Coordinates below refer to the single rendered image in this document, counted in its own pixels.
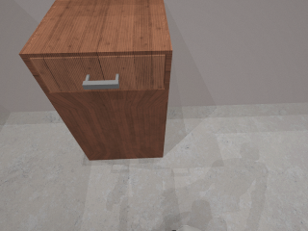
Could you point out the drawer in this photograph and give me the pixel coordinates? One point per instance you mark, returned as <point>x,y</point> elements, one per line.
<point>136,72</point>

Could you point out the cabinet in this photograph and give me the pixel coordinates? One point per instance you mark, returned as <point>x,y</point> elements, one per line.
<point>107,124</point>

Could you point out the handle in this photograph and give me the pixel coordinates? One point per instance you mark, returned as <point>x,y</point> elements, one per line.
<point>101,84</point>

